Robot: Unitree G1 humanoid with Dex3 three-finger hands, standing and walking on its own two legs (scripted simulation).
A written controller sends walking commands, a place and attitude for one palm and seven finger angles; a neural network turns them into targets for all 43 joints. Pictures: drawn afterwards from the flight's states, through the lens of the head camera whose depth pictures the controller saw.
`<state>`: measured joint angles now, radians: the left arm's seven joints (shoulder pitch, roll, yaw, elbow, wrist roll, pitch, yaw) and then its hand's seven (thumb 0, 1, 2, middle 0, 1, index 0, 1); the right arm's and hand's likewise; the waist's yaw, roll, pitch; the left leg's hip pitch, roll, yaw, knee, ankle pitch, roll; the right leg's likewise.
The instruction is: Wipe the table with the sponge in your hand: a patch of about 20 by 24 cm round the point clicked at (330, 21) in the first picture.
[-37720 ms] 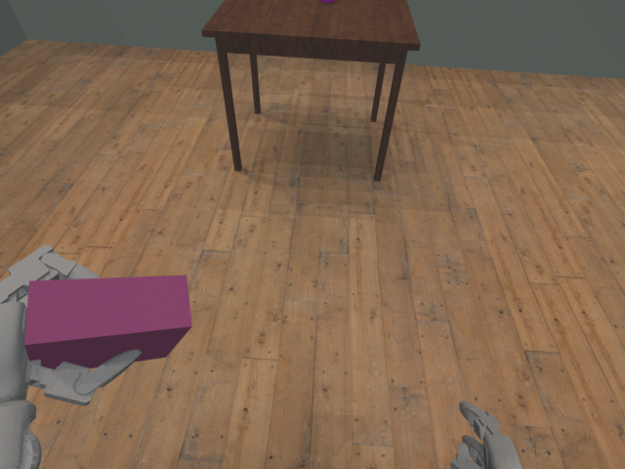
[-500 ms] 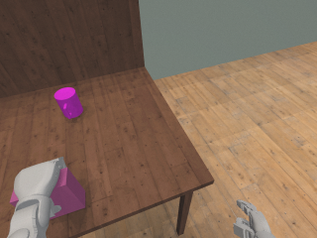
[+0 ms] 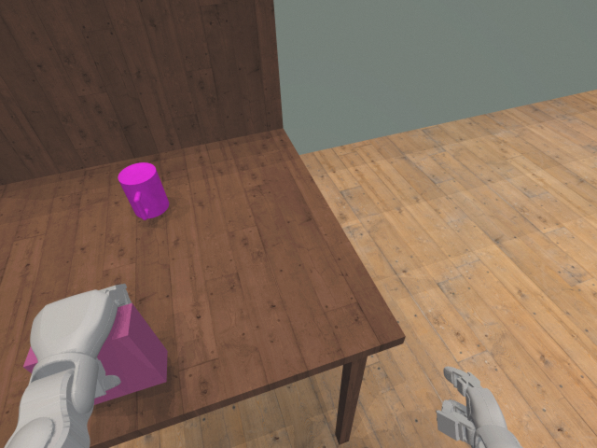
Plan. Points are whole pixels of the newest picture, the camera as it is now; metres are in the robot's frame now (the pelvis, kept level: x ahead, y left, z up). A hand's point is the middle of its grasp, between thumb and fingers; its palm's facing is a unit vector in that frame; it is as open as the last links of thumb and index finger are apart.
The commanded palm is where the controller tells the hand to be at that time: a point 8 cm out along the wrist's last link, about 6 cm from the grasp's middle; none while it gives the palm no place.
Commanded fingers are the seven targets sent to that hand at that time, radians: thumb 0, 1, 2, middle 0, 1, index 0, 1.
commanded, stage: lift the sponge slowly off the table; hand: left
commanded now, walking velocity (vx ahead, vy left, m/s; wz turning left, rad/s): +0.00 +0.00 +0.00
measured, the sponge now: (112, 365) +0.20 +0.30 +0.00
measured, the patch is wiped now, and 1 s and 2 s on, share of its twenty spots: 1.00 1.00 1.00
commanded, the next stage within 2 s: bring the sponge back beside the body in 1.20 s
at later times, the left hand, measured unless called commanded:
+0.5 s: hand (100, 322) +0.22 +0.30 +0.08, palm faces -0.02 -0.09 -1.00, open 9.6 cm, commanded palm +0.19 +0.30 +0.15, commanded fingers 0.00 0.10 1.30 -1.20 -1.60 -1.20 -1.60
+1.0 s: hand (86, 306) +0.22 +0.30 +0.11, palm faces +0.03 -0.07 -1.00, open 9.6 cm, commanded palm +0.19 +0.30 +0.19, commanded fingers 0.00 0.10 1.30 -1.20 -1.60 -1.20 -1.60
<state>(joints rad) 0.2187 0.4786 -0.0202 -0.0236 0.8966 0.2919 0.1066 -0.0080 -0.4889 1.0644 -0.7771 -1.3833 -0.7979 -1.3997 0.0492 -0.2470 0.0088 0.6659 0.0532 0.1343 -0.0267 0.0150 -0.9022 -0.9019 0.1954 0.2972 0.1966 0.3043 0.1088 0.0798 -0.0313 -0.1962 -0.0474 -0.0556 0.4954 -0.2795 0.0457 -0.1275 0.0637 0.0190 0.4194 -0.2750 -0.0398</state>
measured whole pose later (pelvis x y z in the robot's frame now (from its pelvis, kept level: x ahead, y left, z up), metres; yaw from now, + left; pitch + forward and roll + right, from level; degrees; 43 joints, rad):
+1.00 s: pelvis -0.01 -0.01 +0.00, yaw +0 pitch -3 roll -1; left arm 0.11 0.58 0.02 -0.13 0.85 0.35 -0.04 -0.01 -0.49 1.06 -0.78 -1.38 -0.80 -1.40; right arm 0.02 -0.26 0.04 0.65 0.06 0.12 -0.05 0.02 -0.90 -0.90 0.20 0.30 0.20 0.30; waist 0.11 0.09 0.00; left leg -0.14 -0.04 -0.06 0.43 -0.24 0.03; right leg -0.08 0.07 0.01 0.38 -0.24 -0.06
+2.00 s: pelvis -0.02 -0.01 +0.00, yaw +0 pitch -4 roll -1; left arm 0.22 0.56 0.00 -0.29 0.84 0.42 -0.05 -0.01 -0.49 1.06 -0.78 -1.38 -0.80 -1.40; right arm 0.00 -0.26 0.05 0.63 0.06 0.14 -0.02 0.02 -0.90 -0.90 0.20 0.30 0.20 0.30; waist 0.13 0.10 -0.01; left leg -0.14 -0.04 -0.05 0.44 -0.23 0.03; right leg -0.08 0.07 0.03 0.38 -0.24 -0.05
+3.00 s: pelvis -0.02 -0.02 +0.00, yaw -1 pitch -5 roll +0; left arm 0.30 0.52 -0.04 -0.36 0.85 0.45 -0.02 -0.01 -0.49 1.06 -0.78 -1.38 -0.80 -1.40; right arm -0.01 -0.26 0.05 0.63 0.06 0.12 -0.03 0.02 -0.90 -0.90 0.20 0.30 0.20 0.30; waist 0.13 0.11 -0.01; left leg -0.13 -0.02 -0.05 0.44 -0.23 0.01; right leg -0.08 0.09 0.03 0.40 -0.24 -0.07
